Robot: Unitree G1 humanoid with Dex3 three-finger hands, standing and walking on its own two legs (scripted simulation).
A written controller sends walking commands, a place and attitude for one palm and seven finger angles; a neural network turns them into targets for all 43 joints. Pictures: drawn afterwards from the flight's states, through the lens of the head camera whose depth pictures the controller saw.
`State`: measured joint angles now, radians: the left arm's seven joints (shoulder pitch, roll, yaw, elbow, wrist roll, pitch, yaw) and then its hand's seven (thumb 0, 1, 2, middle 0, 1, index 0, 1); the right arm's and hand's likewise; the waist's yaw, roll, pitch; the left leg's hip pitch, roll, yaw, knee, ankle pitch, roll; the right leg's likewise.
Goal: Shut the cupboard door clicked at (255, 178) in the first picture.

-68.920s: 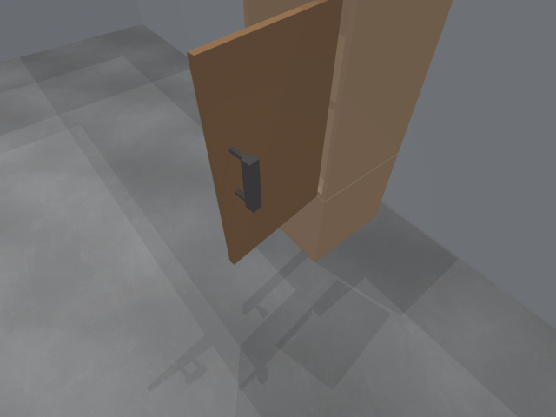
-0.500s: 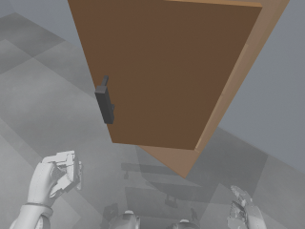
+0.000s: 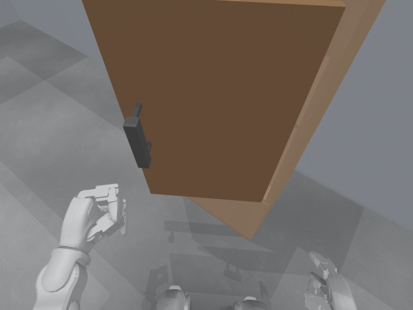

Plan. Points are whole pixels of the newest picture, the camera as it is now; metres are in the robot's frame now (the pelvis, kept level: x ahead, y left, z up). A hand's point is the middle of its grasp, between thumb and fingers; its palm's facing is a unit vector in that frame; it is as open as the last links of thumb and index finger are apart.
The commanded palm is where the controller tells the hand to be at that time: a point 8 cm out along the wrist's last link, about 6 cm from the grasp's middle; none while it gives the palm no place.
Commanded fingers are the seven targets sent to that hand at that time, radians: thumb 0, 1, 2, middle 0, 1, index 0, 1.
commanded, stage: bring the fist close to the handle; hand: left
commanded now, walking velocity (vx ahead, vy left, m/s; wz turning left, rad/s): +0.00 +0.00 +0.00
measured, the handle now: (141, 136) +0.45 +0.17 +0.06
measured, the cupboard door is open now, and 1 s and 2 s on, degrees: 32 32 20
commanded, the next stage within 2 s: push the door shut along its arc in 1.04 s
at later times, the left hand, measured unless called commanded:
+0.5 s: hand (143, 192) +0.31 +0.14 +0.06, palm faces -0.06 -1.00 -0.03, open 3.1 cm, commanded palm +0.30 +0.19 +0.06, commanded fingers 0.00 0.90 0.90 -1.30 -1.50 -1.30 -1.50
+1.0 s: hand (149, 183) +0.34 +0.13 +0.06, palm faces -0.04 -1.00 -0.03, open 3.1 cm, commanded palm +0.32 +0.19 +0.06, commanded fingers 0.00 0.90 0.90 -1.30 -1.50 -1.30 -1.50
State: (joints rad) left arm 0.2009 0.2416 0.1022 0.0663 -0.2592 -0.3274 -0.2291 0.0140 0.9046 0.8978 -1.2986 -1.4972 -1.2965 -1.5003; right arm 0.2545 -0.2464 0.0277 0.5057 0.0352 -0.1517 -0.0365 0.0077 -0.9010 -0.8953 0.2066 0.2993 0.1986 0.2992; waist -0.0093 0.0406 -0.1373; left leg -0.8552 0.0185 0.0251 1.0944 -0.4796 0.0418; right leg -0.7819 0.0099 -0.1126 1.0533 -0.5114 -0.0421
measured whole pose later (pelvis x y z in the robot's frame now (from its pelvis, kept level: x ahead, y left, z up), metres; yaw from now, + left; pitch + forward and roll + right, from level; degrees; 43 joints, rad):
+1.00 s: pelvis +0.00 -0.01 +0.01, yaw -1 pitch +14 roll +0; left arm -0.12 0.20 0.10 0.42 -0.20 -0.41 -0.14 0.01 0.90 0.90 -1.30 -1.50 -1.30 -1.50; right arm 0.27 -0.25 0.00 0.58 0.03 -0.05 -0.01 0.01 -0.90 -0.90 0.20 0.30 0.20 0.30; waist -0.03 0.03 -0.13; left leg -0.82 0.02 0.05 1.03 -0.45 0.03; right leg -0.78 0.02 -0.08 1.02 -0.49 -0.06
